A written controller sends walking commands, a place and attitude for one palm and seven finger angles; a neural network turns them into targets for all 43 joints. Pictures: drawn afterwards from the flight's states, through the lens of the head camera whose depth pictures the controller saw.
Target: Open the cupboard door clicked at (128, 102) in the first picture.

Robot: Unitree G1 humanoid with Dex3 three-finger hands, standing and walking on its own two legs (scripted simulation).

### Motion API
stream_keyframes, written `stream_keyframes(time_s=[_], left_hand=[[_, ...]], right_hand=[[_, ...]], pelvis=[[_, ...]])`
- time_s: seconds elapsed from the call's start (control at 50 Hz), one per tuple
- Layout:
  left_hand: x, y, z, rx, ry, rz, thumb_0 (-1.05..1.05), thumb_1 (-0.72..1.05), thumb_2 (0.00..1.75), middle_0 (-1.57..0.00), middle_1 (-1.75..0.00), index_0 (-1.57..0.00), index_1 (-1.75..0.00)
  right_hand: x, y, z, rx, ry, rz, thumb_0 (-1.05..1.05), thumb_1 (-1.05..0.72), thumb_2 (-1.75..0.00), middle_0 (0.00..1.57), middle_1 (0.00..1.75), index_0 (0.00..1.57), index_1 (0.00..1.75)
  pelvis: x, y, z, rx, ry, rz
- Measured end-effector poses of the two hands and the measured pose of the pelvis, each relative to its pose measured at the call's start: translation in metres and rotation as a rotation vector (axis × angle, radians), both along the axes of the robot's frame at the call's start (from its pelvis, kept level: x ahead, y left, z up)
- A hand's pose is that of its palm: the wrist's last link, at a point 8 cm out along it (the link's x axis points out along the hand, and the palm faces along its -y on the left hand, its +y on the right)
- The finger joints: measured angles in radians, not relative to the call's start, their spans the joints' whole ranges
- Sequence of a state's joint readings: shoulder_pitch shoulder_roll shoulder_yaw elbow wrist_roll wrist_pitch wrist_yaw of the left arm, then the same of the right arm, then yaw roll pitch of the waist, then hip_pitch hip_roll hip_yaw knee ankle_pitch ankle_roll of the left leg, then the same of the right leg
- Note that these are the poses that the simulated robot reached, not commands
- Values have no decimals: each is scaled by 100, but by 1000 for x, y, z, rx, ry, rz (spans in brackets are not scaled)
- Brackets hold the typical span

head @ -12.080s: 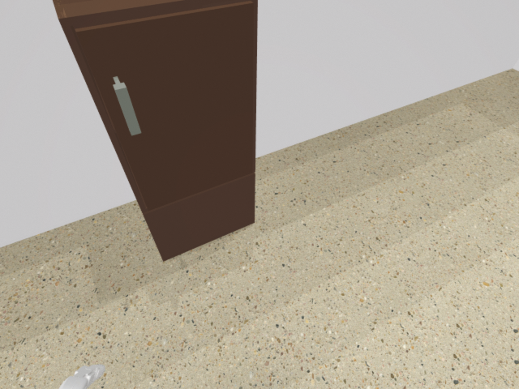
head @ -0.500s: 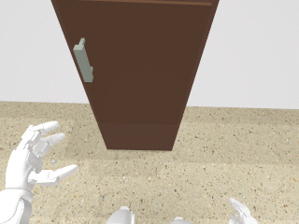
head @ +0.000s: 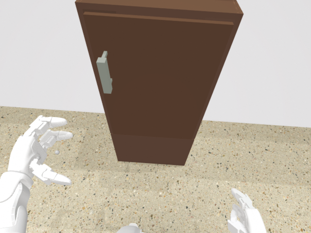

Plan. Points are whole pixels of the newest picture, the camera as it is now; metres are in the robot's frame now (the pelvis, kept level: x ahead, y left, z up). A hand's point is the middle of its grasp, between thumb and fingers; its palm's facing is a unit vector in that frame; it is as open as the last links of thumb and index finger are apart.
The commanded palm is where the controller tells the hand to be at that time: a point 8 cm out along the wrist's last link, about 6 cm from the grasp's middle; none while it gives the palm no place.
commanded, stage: raise the hand with hooked fingers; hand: left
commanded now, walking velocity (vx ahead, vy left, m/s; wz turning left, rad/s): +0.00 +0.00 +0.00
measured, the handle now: (106, 72) +0.57 +0.21 +0.07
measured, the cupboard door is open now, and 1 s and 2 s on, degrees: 0 0 0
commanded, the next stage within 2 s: move the hooked fingers beside the handle in 0.66 s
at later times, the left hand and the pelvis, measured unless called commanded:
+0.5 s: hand (62, 143) +0.29 +0.25 +0.08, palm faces +0.05 -1.00 -0.03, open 14.0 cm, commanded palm +0.26 +0.30 +0.09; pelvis +0.00 -0.02 +0.01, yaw +0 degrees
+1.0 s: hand (63, 134) +0.31 +0.25 +0.09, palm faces +0.06 -1.00 -0.01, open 14.0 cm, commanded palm +0.29 +0.30 +0.09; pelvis -0.01 -0.03 +0.00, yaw +0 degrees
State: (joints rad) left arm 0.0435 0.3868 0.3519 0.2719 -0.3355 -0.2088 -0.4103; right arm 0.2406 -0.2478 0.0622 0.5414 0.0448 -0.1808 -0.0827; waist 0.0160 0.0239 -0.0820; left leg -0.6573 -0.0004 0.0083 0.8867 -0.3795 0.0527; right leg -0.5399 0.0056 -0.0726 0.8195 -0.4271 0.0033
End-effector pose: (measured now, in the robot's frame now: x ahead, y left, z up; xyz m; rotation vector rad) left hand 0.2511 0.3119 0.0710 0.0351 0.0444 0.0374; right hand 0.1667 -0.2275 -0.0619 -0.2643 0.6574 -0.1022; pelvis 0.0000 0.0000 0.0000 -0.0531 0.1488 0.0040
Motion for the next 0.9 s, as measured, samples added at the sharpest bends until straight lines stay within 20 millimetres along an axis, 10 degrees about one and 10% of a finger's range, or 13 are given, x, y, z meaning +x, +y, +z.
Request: stream_keyframes(time_s=[0.38, 0.9], left_hand=[[17, -4, 15, -19, -8, -19, -1, -50, 30, -30, -120, -30, -119], [21, -15, 20, -17, -54, 13, -1, -50, 30, -30, -120, -30, -120]], right_hand=[[-38, -39, 0, -33, 74, -71, 1, -91, -90, 20, 30, 21, 30], [-24, -46, -5, -11, 54, -50, 1, -91, -90, 20, 30, 21, 30]], pelvis=[[-4, -15, 8, 17, -20, -11], [-4, -29, 5, 26, -18, -11]])
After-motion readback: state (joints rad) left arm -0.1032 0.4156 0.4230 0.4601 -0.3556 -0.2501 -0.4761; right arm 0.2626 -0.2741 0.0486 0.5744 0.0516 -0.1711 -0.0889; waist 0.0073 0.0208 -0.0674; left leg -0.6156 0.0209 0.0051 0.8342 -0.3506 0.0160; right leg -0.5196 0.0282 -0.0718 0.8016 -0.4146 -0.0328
